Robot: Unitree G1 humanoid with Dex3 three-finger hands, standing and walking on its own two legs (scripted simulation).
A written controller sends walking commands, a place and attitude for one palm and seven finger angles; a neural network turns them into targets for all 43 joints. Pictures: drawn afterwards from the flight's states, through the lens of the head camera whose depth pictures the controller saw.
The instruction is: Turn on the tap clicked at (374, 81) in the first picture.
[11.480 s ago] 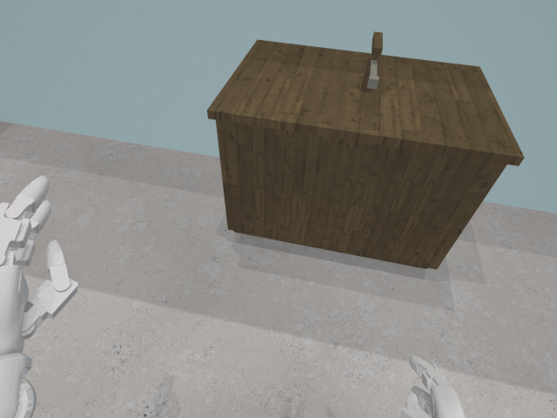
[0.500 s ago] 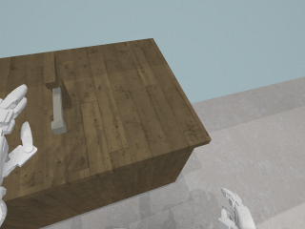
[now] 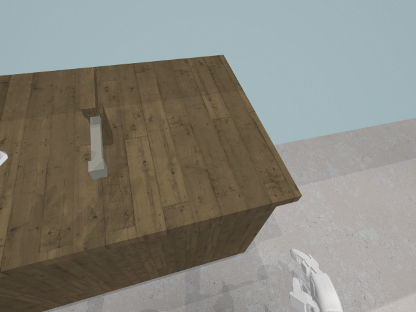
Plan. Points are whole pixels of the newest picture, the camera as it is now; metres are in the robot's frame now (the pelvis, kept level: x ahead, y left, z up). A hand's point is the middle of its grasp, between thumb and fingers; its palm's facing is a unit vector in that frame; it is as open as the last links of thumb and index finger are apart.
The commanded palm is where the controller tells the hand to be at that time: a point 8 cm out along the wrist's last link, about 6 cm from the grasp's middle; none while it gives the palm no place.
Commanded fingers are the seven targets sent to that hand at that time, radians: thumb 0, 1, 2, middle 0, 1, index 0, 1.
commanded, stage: come to a stop and stand still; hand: left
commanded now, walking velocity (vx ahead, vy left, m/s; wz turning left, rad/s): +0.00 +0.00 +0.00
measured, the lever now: (97, 169) +0.35 +0.26 +0.04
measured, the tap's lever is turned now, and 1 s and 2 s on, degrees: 0 0 0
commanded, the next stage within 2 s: look again from close up in 0.62 s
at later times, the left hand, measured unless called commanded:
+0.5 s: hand (2, 224) +0.18 +0.27 +0.17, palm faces +0.42 -0.82 -0.37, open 7.4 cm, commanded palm +0.12 +0.29 +0.18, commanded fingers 0.00 0.90 0.90 -0.20 -0.30 -0.20 -0.30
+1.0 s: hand (14, 235) +0.17 +0.25 +0.17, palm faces +0.38 -0.85 -0.37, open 7.4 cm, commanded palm +0.11 +0.28 +0.18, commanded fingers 0.00 0.90 0.90 -0.20 -0.30 -0.20 -0.30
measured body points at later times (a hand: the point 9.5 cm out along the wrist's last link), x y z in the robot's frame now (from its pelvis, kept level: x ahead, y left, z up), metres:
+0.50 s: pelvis -0.03 +0.00 +0.00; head +0.02 +0.04 +0.45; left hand +0.15 +0.31 +0.19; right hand +0.17 -0.20 -0.07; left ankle +0.02 +0.07 -0.73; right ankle +0.00 -0.14 -0.73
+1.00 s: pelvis -0.03 -0.01 +0.00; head +0.01 +0.01 +0.45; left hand +0.15 +0.30 +0.19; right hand +0.16 -0.23 -0.07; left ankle +0.02 +0.07 -0.73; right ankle +0.00 -0.14 -0.73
